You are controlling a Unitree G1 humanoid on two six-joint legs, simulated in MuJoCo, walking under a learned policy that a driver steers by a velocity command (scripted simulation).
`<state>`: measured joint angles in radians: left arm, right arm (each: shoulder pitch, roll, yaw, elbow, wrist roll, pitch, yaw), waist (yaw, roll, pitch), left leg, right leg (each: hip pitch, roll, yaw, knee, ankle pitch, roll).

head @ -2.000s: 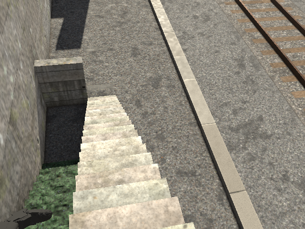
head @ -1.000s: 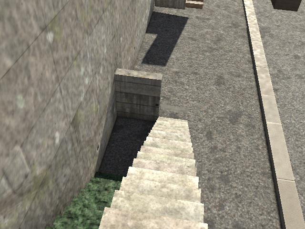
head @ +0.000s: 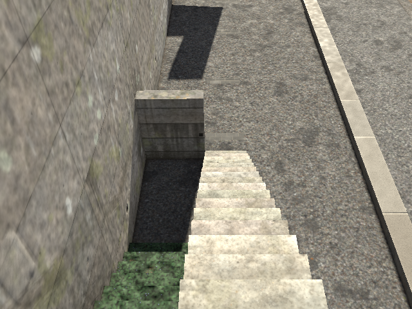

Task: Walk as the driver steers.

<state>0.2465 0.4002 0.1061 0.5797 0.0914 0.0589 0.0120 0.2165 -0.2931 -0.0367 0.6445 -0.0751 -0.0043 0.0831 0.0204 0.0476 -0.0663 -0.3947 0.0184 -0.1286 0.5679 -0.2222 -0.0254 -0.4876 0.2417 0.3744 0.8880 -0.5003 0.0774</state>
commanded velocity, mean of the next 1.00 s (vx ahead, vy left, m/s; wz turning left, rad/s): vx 0.57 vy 0.00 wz -0.18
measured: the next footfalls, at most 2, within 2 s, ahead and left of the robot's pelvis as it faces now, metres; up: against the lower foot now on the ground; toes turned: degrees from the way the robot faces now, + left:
right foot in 0.42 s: +0.06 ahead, -0.16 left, +0.00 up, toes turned -31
left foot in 1.06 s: +0.31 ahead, -0.20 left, -0.19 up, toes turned -1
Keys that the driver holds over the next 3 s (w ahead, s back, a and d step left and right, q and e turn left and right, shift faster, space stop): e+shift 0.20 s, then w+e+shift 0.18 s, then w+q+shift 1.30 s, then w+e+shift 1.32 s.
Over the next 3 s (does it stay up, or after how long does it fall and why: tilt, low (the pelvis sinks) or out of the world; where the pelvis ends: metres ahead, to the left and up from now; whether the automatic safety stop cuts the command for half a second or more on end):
stays up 1.90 0.29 -1.99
